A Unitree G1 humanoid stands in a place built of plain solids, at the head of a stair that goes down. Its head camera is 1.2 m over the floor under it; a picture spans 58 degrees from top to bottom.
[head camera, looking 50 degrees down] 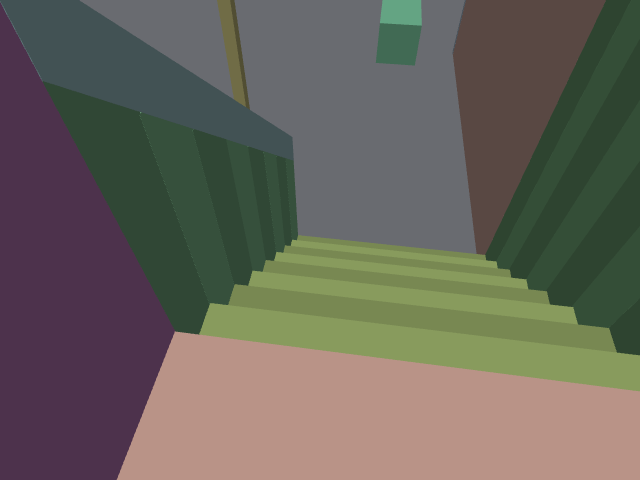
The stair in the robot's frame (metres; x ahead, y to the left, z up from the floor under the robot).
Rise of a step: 0.21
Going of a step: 0.23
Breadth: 1.60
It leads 8 degrees to the right of straight ahead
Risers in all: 9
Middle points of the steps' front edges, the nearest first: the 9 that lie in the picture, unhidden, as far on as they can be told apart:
0.53 -0.35 0.00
0.76 -0.38 -0.21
0.99 -0.41 -0.42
1.22 -0.44 -0.63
1.45 -0.47 -0.84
1.68 -0.51 -1.05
1.91 -0.54 -1.26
2.13 -0.57 -1.47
2.36 -0.60 -1.68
